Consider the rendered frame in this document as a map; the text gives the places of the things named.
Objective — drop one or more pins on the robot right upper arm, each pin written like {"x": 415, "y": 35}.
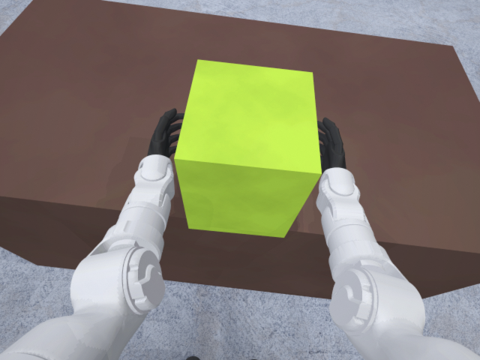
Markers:
{"x": 384, "y": 318}

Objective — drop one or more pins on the robot left hand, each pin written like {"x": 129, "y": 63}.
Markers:
{"x": 161, "y": 139}

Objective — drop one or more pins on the robot right hand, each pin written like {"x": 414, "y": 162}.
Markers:
{"x": 332, "y": 150}

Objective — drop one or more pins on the pedestal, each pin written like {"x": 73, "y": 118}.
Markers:
{"x": 84, "y": 83}

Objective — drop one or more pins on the left robot forearm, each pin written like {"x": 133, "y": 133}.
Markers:
{"x": 144, "y": 217}

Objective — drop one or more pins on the right robot forearm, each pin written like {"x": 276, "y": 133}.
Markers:
{"x": 348, "y": 234}

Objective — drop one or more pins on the robot left upper arm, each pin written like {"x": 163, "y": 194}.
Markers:
{"x": 111, "y": 293}

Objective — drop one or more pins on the carton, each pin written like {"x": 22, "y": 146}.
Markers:
{"x": 248, "y": 154}

